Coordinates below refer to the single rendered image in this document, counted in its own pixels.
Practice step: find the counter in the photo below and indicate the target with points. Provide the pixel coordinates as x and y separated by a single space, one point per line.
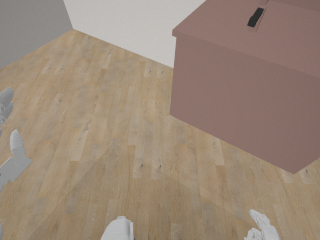
256 88

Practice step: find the robot left hand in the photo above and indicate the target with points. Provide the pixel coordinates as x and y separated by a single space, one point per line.
13 167

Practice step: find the robot right hand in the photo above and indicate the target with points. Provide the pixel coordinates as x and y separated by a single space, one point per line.
268 232

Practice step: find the tap lever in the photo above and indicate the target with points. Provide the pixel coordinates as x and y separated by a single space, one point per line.
253 19

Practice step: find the robot left thigh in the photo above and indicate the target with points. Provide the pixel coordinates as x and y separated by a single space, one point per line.
119 229

